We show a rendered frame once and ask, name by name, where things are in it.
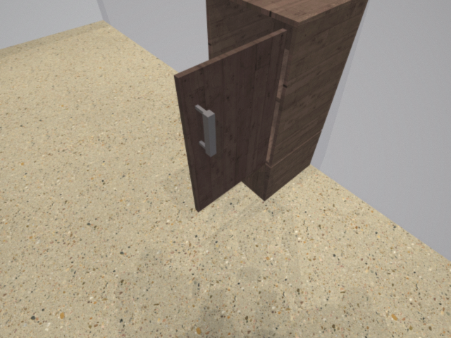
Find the cupboard door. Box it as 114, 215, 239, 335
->
174, 28, 288, 212

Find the handle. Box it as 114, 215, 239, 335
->
195, 104, 216, 157

